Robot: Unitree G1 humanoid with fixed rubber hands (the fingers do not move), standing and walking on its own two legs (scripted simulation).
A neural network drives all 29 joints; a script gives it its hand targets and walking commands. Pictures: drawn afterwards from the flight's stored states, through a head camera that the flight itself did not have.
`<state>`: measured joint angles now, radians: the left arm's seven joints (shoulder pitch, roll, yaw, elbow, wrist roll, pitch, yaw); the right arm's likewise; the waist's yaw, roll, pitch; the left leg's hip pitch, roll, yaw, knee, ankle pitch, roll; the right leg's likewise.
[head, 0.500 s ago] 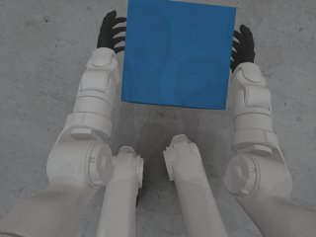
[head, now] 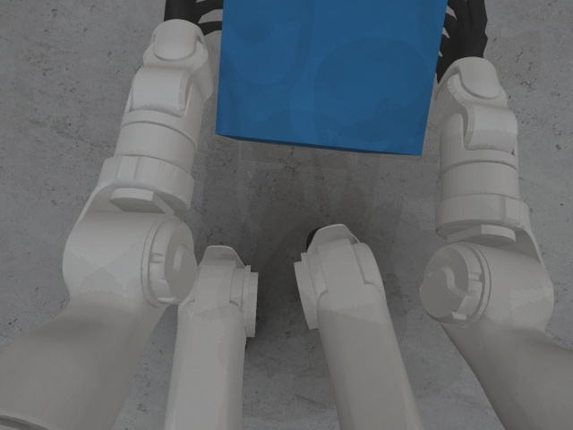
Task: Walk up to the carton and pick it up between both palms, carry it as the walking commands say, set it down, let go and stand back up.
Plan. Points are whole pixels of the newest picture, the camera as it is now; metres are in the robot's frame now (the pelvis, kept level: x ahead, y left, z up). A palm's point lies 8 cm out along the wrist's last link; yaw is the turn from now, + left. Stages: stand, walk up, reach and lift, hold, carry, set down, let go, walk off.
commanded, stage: set down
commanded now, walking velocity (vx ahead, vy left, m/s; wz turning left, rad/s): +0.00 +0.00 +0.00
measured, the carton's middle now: (315, 68) +0.52 -0.12 -0.21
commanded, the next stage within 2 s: none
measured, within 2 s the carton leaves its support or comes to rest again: rests again in 1.24 s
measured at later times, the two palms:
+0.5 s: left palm (189, 33) +0.57 +0.03 -0.18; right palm (436, 62) +0.49 -0.26 -0.18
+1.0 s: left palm (189, 42) +0.57 +0.04 -0.19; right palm (425, 75) +0.48 -0.25 -0.20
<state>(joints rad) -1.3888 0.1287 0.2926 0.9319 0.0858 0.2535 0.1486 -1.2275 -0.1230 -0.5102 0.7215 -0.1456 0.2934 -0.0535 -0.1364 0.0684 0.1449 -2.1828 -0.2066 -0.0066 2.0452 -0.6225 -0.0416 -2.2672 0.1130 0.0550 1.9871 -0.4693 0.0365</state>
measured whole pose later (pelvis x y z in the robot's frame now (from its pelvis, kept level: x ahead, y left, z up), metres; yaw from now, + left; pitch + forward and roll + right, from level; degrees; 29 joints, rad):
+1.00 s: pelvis +0.00 +0.00 -0.03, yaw +1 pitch +38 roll -1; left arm -1.51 0.21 0.16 1.09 0.02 0.20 0.17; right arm -1.31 -0.21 -0.45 0.89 -0.07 0.24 -0.03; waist -0.16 0.08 0.33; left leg -2.20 -0.22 0.00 2.19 -0.65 -0.02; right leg -2.25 0.02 -0.01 2.13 -0.54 0.01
